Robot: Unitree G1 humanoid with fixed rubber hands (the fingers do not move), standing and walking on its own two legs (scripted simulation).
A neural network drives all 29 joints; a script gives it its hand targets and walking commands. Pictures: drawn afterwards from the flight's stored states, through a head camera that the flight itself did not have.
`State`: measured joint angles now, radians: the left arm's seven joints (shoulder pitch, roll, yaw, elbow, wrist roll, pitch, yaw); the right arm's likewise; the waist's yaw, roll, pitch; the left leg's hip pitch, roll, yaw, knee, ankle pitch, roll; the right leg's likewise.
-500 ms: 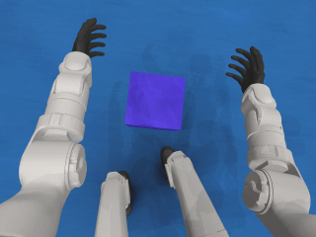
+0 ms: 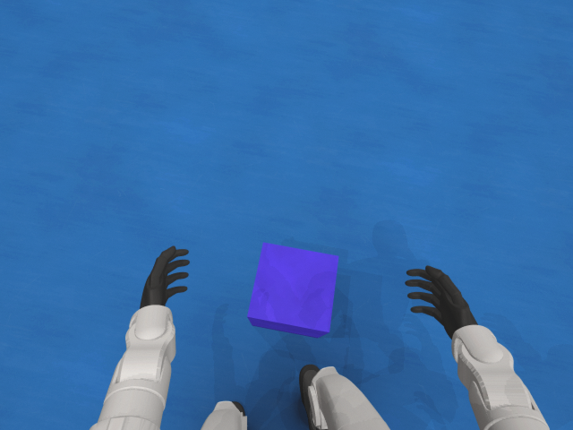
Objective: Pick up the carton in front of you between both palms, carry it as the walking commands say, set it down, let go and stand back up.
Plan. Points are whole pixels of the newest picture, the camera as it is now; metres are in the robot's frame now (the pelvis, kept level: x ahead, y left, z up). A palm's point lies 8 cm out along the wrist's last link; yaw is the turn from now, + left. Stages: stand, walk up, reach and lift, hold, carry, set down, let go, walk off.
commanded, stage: let go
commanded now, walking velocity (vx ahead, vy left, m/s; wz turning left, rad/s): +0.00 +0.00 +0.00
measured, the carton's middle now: (292, 293) +0.38 -0.07 -0.61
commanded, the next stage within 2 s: stand in 0.86 s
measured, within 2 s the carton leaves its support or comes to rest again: neither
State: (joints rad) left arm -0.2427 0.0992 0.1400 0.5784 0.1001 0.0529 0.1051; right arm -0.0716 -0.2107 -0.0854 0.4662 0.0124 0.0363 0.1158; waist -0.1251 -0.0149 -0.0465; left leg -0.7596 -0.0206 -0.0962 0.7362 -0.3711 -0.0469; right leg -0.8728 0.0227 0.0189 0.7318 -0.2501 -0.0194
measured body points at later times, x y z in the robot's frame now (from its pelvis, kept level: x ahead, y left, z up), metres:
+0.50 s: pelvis +0.04 +0.05 +0.04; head +0.07 +0.04 +0.49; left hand +0.22 +0.28 -0.04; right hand +0.21 -0.19 -0.04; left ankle -0.02 +0.15 -0.70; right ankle +0.04 -0.10 -0.70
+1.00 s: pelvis +0.03 +0.02 +0.03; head +0.02 +0.00 +0.48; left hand +0.18 +0.28 -0.05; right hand +0.18 -0.25 -0.06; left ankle -0.02 +0.15 -0.70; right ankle +0.04 -0.10 -0.70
